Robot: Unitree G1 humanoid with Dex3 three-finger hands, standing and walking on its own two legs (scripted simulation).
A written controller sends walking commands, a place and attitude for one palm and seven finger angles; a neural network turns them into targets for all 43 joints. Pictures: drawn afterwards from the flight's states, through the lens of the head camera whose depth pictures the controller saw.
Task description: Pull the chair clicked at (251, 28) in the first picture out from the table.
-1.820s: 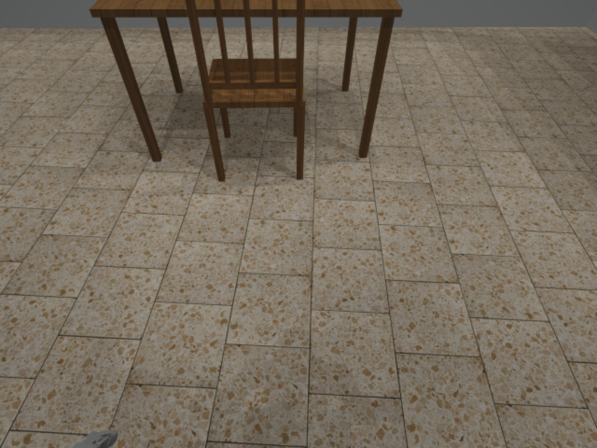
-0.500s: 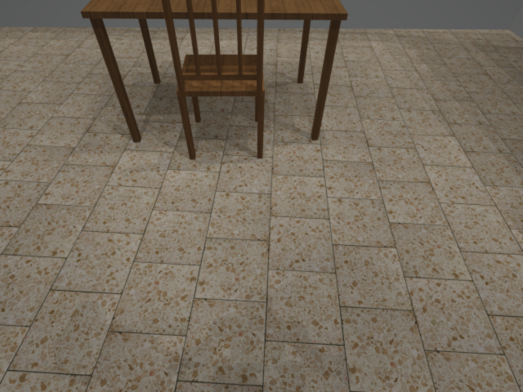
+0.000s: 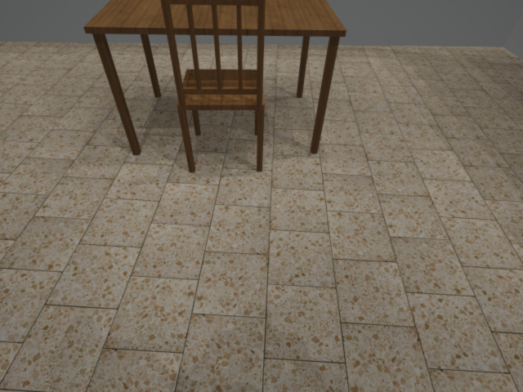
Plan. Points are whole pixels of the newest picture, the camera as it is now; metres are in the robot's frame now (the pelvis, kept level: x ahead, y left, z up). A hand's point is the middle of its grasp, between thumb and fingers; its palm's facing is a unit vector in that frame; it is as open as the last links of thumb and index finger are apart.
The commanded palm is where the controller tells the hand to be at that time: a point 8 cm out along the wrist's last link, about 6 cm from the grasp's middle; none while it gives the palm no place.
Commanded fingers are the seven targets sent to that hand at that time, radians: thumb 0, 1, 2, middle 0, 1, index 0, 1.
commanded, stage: walk to a spot facing it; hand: left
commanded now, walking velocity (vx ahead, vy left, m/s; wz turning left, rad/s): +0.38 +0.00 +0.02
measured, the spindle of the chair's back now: (217, 50) +1.44 +0.29 -0.07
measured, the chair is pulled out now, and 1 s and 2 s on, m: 0.00 0.00 0.00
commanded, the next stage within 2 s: turn to face it in 1.38 s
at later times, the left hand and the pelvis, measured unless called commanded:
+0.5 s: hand (175, 335) +0.27 +0.19 -0.19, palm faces -0.06 -0.98 -0.17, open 7.3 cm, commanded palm none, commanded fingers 0.00 0.90 0.90 -0.20 -0.30 -0.20 -0.30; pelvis +0.17 +0.02 -0.01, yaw -1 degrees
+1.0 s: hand (172, 300) +0.35 +0.22 -0.20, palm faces +0.11 -0.99 -0.13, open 7.3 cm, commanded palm none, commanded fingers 0.00 0.90 0.90 -0.20 -0.30 -0.20 -0.30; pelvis +0.39 +0.05 -0.02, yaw +1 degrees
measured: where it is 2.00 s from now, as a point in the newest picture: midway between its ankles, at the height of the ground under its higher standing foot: (263, 277)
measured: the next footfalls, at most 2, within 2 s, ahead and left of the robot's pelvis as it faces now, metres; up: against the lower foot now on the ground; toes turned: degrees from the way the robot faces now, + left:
right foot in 0.56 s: +0.36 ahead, -0.10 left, +0.00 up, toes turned -9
left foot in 0.96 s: +0.50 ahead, +0.15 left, +0.00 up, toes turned +12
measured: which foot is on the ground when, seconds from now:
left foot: down 0.00-0.54, up 0.56-0.94, down 0.96-1.00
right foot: down 0.00-0.14, up 0.16-0.54, down 0.56-0.96, up 0.98-1.00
